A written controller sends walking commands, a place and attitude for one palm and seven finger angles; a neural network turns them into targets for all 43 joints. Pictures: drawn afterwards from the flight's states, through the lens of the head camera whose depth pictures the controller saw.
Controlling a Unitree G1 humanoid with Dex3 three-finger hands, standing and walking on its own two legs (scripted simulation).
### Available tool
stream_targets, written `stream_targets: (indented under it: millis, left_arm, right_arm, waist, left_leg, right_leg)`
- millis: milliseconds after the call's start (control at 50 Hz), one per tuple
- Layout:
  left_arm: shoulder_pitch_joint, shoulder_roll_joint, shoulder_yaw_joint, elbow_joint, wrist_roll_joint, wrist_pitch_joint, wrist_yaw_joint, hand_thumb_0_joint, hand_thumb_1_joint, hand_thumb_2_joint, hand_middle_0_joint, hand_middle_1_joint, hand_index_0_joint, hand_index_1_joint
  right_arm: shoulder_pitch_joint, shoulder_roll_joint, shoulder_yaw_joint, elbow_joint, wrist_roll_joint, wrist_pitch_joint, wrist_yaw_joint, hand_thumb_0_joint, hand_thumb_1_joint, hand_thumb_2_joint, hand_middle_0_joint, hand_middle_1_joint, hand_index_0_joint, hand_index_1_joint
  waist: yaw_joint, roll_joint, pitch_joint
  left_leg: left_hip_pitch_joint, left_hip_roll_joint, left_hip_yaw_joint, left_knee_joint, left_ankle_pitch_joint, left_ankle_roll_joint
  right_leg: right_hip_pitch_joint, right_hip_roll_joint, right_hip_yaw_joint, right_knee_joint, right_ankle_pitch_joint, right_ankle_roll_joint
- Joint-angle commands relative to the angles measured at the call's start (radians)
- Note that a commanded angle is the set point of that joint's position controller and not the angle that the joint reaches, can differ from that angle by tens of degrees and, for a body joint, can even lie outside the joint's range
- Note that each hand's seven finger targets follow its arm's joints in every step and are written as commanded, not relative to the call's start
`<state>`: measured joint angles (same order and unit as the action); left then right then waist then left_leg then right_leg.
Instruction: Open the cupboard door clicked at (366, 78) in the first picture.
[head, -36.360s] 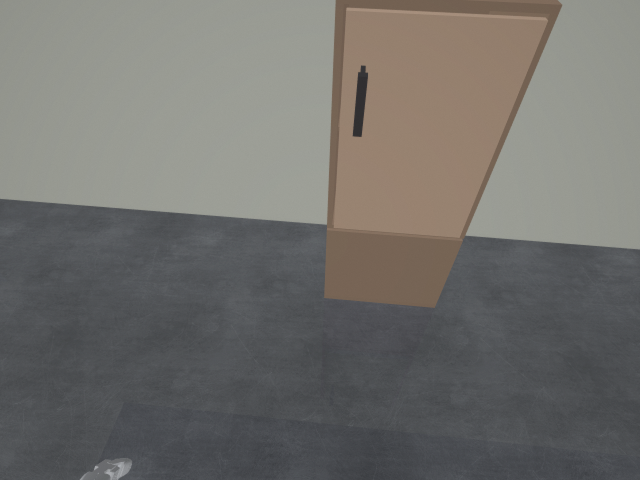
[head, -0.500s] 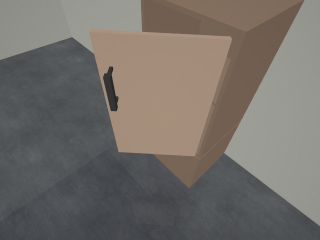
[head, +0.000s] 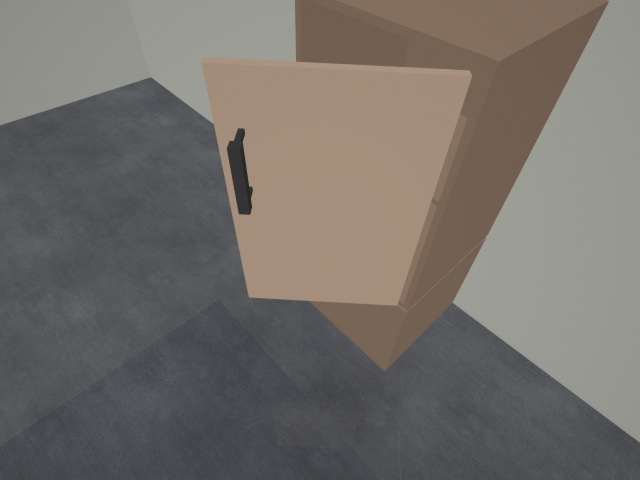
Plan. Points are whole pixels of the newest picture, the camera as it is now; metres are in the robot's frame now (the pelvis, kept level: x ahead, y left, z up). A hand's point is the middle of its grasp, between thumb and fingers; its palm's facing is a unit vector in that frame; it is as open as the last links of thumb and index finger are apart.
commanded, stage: come to a stop and stand still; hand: left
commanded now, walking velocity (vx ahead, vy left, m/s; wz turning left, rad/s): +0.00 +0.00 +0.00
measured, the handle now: (242, 172) +0.56 +0.17 +0.07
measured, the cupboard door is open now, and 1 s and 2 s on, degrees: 44 44 44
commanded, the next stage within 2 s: look again from close up in 0.30 s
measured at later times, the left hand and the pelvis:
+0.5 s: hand out of the picture -0.03 +0.17 -0.18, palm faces +0.02 -0.98 -0.18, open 7.3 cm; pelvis -0.01 +0.01 +0.00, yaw +1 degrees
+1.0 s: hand out of the picture +0.00 +0.18 -0.17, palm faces +0.03 -0.98 -0.19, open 7.3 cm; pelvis -0.01 +0.01 +0.00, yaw +1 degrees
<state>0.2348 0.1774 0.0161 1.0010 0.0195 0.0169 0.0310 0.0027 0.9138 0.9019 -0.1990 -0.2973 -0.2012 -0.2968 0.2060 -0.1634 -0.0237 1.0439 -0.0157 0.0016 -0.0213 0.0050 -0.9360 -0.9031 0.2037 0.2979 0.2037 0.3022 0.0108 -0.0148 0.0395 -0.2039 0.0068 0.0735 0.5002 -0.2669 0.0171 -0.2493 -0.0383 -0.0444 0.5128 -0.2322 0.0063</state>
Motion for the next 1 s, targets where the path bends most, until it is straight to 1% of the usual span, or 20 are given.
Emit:
stream_targets:
  millis: [0, 140, 280, 300, 320, 340, 360, 380, 400, 420, 440, 480, 500, 520, 560, 720, 860, 940, 960, 980]
  left_arm:
    - [0.069, 0.078, 0.014, -0.029, 0.004, -0.015, 0.001, 0.000, 0.900, 0.900, -0.200, -0.300, -0.200, -0.300]
    - [0.105, 0.072, 0.008, -0.008, 0.002, -0.028, 0.001, 0.000, 0.900, 0.900, -0.200, -0.300, -0.200, -0.300]
    - [0.140, 0.056, 0.000, 0.030, -0.003, -0.038, 0.003, 0.000, 0.900, 0.900, -0.200, -0.300, -0.200, -0.300]
    - [0.204, 0.089, -0.011, 0.078, 0.006, -0.046, 0.040, 0.000, 0.900, 0.900, -0.200, -0.300, -0.200, -0.300]
    - [0.167, 0.127, -0.010, 0.065, 0.004, -0.061, 0.030, 0.000, 0.900, 0.900, -0.200, -0.300, -0.200, -0.300]
    - [0.151, 0.112, -0.005, 0.040, 0.003, -0.065, 0.024, 0.000, 0.900, 0.900, -0.200, -0.300, -0.200, -0.300]
    - [0.149, 0.099, -0.005, 0.042, -0.001, -0.065, 0.022, 0.000, 0.900, 0.900, -0.200, -0.300, -0.200, -0.300]
    - [0.141, 0.092, -0.009, 0.044, -0.004, -0.062, 0.021, 0.000, 0.900, 0.900, -0.200, -0.300, -0.200, -0.300]
    - [0.137, 0.084, -0.009, 0.040, -0.004, -0.057, 0.018, 0.000, 0.900, 0.900, -0.200, -0.300, -0.200, -0.300]
    - [0.125, 0.078, -0.009, 0.039, -0.001, -0.050, 0.017, 0.000, 0.900, 0.900, -0.200, -0.300, -0.200, -0.300]
    - [0.129, 0.067, -0.010, 0.040, -0.001, -0.047, 0.016, 0.000, 0.900, 0.900, -0.200, -0.300, -0.200, -0.300]
    - [0.137, 0.059, -0.011, 0.041, 0.001, -0.043, 0.013, 0.000, 0.900, 0.900, -0.200, -0.300, -0.200, -0.300]
    - [0.141, 0.057, -0.011, 0.039, 0.001, -0.042, 0.012, 0.000, 0.900, 0.900, -0.200, -0.300, -0.200, -0.300]
    - [0.144, 0.062, -0.010, 0.038, 0.003, -0.041, 0.013, 0.000, 0.900, 0.900, -0.200, -0.300, -0.200, -0.300]
    - [0.152, 0.061, -0.007, 0.032, 0.003, -0.040, 0.012, 0.000, 0.900, 0.900, -0.200, -0.300, -0.200, -0.300]
    - [0.133, 0.077, -0.002, 0.013, 0.000, -0.046, 0.010, 0.000, 0.900, 0.900, -0.200, -0.300, -0.200, -0.300]
    - [0.120, 0.080, -0.003, 0.017, -0.002, -0.044, 0.008, 0.000, 0.900, 0.900, -0.200, -0.300, -0.200, -0.300]
    - [0.121, 0.079, -0.006, 0.028, -0.002, -0.046, 0.009, 0.000, 0.900, 0.900, -0.200, -0.300, -0.200, -0.300]
    - [0.176, 0.095, -0.012, 0.072, 0.007, -0.045, 0.046, 0.000, 0.900, 0.900, -0.200, -0.300, -0.200, -0.300]
    - [-0.607, 0.335, 0.155, -1.538, -0.216, -0.269, 0.036, 0.000, 0.877, 0.890, -0.202, -0.315, -0.202, -0.315]
  right_arm:
    - [0.047, -0.099, -0.005, -0.036, -0.004, -0.010, 0.005, 0.000, -0.900, -0.900, 0.200, 0.300, 0.200, 0.300]
    - [0.092, -0.092, 0.003, -0.009, -0.001, -0.017, 0.006, 0.000, -0.900, -0.900, 0.200, 0.300, 0.200, 0.300]
    - [0.147, -0.063, 0.014, 0.031, 0.004, -0.022, 0.002, 0.000, -0.900, -0.900, 0.200, 0.300, 0.200, 0.300]
    - [0.020, -0.119, 0.004, -0.036, 0.008, -0.029, 0.008, 0.000, -0.900, -0.900, 0.200, 0.300, 0.200, 0.300]
    - [0.048, -0.090, 0.014, -0.063, 0.009, -0.026, 0.011, 0.000, -0.900, -0.900, 0.200, 0.300, 0.200, 0.300]
    - [0.148, -0.048, 0.013, -0.041, 0.001, -0.038, 0.008, 0.000, -0.900, -0.900, 0.200, 0.300, 0.200, 0.300]
    - [0.164, -0.056, 0.011, -0.031, 0.001, -0.042, 0.005, 0.000, -0.900, -0.900, 0.200, 0.300, 0.200, 0.300]
    - [0.167, -0.071, 0.010, -0.027, 0.005, -0.040, 0.003, 0.000, -0.900, -0.900, 0.200, 0.300, 0.200, 0.300]
    - [0.158, -0.072, 0.007, -0.032, 0.006, -0.038, 0.002, 0.000, -0.900, -0.900, 0.200, 0.300, 0.200, 0.300]
    - [0.149, -0.071, 0.008, -0.039, 0.003, -0.037, 0.001, 0.000, -0.900, -0.900, 0.200, 0.300, 0.200, 0.300]
    - [0.141, -0.072, 0.008, -0.043, 0.003, -0.035, 0.000, 0.000, -0.900, -0.900, 0.200, 0.300, 0.200, 0.300]
    - [0.136, -0.083, 0.004, -0.048, 0.002, -0.031, 0.001, 0.000, -0.900, -0.900, 0.200, 0.300, 0.200, 0.300]
    - [0.139, -0.088, 0.003, -0.049, 0.002, -0.031, 0.002, 0.000, -0.900, -0.900, 0.200, 0.300, 0.200, 0.300]
    - [0.136, -0.086, 0.002, -0.048, 0.001, -0.031, 0.003, 0.000, -0.900, -0.900, 0.200, 0.300, 0.200, 0.300]
    - [0.134, -0.093, 0.001, -0.047, 0.001, -0.031, 0.003, 0.000, -0.900, -0.900, 0.200, 0.300, 0.200, 0.300]
    - [0.130, -0.100, 0.003, -0.037, 0.002, -0.040, 0.003, 0.000, -0.900, -0.900, 0.200, 0.300, 0.200, 0.300]
    - [0.115, -0.101, 0.008, -0.016, 0.003, -0.038, 0.003, 0.000, -0.900, -0.900, 0.200, 0.300, 0.200, 0.300]
    - [0.113, -0.096, 0.009, -0.001, 0.005, -0.037, 0.002, 0.000, -0.900, -0.900, 0.200, 0.300, 0.200, 0.300]
    - [0.042, -0.128, 0.011, -0.055, 0.012, -0.039, 0.006, 0.000, -0.900, -0.900, 0.200, 0.300, 0.200, 0.300]
    - [0.023, -0.264, -0.004, -0.431, 0.065, -0.185, -0.035, 0.000, -0.900, -0.900, 0.200, 0.300, 0.200, 0.300]
  waist:
    - [0.004, 0.016, 0.060]
    - [0.001, 0.019, 0.028]
    - [-0.005, 0.002, 0.032]
    - [0.040, 0.064, 0.059]
    - [-0.013, 0.025, 0.034]
    - [-0.040, 0.070, -0.075]
    - [-0.031, 0.060, -0.125]
    - [-0.036, 0.049, -0.127]
    - [-0.030, 0.045, -0.099]
    - [-0.027, 0.049, -0.032]
    - [-0.021, 0.024, 0.014]
    - [-0.020, -0.008, 0.078]
    - [-0.018, 0.007, 0.089]
    - [-0.015, 0.024, 0.095]
    - [-0.011, 0.010, 0.096]
    - [-0.010, 0.002, 0.031]
    - [-0.010, 0.026, 0.027]
    - [-0.009, 0.007, 0.025]
    - [0.023, 0.006, 0.067]
    - [-0.114, 0.205, -0.418]
  left_leg:
    - [-0.134, 0.099, -0.148, -0.220, -0.158, 0.017]
    - [-0.103, 0.093, -0.138, -0.222, -0.120, 0.015]
    - [-0.073, 0.084, -0.114, -0.198, -0.045, 0.009]
    - [-0.085, 0.106, -0.043, -0.008, 0.004, -0.026]
    - [-0.060, 0.064, -0.061, -0.017, -0.006, -0.038]
    - [-0.010, 0.056, -0.080, -0.046, 0.024, -0.025]
    - [0.006, 0.077, -0.098, -0.034, 0.119, -0.014]
    - [-0.002, 0.093, -0.107, -0.051, 0.118, -0.007]
    - [-0.025, 0.095, -0.116, -0.070, 0.092, -0.001]
    - [-0.075, 0.103, -0.127, -0.096, 0.062, 0.004]
    - [-0.114, 0.098, -0.138, -0.119, 0.017, 0.007]
    - [-0.151, 0.090, -0.144, -0.150, -0.077, 0.009]
    - [-0.162, 0.090, -0.152, -0.168, -0.105, 0.011]
    - [-0.166, 0.092, -0.155, -0.180, -0.110, 0.012]
    - [-0.180, 0.091, -0.161, -0.195, -0.143, 0.014]
    - [-0.114, 0.088, -0.140, -0.183, -0.037, 0.017]
    - [-0.097, 0.089, -0.130, -0.187, -0.002, 0.009]
    - [-0.075, 0.088, -0.119, -0.176, 0.037, 0.006]
    - [-0.089, 0.118, -0.059, -0.018, 0.104, -0.016]
    - [0.164, -0.004, -0.079, -0.125, 0.095, -0.013]
  right_leg:
    - [0.017, -0.051, 0.094, -0.127, -0.075, -0.029]
    - [0.035, -0.060, 0.093, -0.153, -0.044, -0.030]
    - [0.026, -0.068, 0.100, -0.169, -0.026, -0.035]
    - [-0.011, -0.106, 0.103, -0.142, 0.107, -0.029]
    - [-0.037, -0.150, 0.137, -0.153, 0.159, -0.049]
    - [0.009, -0.146, 0.138, -0.101, 0.116, -0.063]
    - [0.032, -0.114, 0.114, -0.083, 0.111, -0.059]
    - [0.040, -0.096, 0.099, -0.082, 0.062, -0.052]
    - [0.033, -0.085, 0.091, -0.080, 0.026, -0.046]
    - [0.014, -0.074, 0.076, -0.081, 0.004, -0.043]
    - [0.004, -0.068, 0.078, -0.082, -0.017, -0.040]
    - [-0.029, -0.060, 0.082, -0.090, -0.065, -0.039]
    - [-0.031, -0.059, 0.082, -0.089, -0.069, -0.039]
    - [-0.025, -0.056, 0.076, -0.086, -0.054, -0.038]
    - [-0.015, -0.054, 0.076, -0.085, -0.051, -0.035]
    - [0.036, -0.068, 0.080, -0.106, 0.028, -0.034]
    - [0.045, -0.074, 0.082, -0.124, 0.048, -0.031]
    - [0.049, -0.077, 0.084, -0.135, 0.068, -0.029]
    - [0.001, -0.105, 0.092, -0.107, 0.210, -0.025]
    - [0.102, 0.007, 0.005, -0.045, 0.123, -0.032]
